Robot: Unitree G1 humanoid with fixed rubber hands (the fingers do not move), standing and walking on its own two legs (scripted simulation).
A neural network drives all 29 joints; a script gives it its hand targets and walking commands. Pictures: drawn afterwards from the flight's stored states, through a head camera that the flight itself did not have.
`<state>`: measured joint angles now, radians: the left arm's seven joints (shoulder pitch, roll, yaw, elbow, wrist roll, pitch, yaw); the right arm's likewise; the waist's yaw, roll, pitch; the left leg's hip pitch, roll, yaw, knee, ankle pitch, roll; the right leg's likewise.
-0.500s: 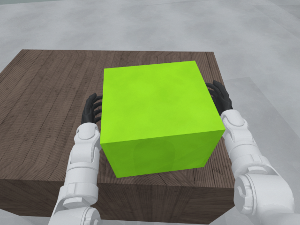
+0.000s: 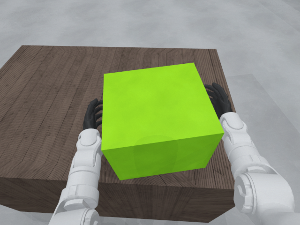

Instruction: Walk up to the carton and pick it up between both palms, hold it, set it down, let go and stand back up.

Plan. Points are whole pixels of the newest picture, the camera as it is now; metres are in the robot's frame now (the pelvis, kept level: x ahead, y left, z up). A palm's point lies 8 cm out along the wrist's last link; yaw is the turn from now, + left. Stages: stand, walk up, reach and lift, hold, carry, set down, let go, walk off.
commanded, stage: set down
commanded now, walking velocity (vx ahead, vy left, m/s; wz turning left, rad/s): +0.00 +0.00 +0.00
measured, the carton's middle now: (156, 122) +0.42 +0.02 +0.01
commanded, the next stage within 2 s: none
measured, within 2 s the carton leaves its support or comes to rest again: rests again in 0.62 s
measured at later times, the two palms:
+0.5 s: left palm (92, 129) +0.35 +0.19 +0.05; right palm (222, 111) +0.42 -0.17 +0.07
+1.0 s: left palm (93, 129) +0.36 +0.19 +0.05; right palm (222, 111) +0.42 -0.17 +0.06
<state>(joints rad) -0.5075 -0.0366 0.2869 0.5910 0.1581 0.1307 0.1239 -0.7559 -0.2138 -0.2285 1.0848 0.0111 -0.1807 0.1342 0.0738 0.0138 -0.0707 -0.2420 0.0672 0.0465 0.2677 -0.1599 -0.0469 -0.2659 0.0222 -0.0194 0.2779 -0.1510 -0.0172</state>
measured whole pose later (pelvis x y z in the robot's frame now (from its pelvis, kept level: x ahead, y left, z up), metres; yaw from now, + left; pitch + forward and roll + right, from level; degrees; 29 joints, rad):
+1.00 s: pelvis +0.00 +0.00 +0.00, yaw +0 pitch +8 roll +0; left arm -0.51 -0.07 0.34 0.64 0.18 0.04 0.12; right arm -0.76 -0.22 -0.26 1.12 -0.04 -0.22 0.15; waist 0.07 0.01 -0.06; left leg -0.24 0.07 0.05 0.27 -0.16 -0.05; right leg -0.27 0.02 -0.02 0.28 -0.16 -0.02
